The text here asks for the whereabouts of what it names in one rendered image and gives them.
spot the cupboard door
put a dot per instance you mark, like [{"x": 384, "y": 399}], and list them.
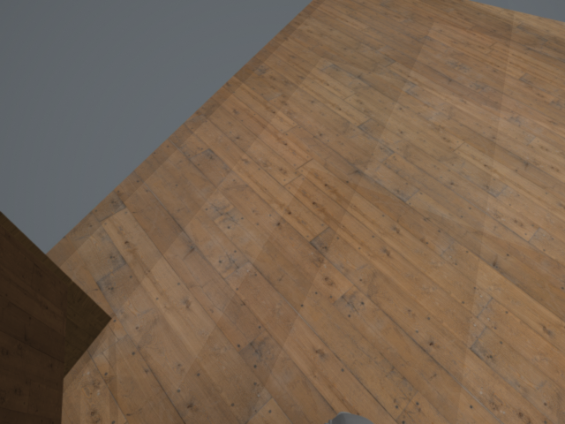
[{"x": 33, "y": 309}]

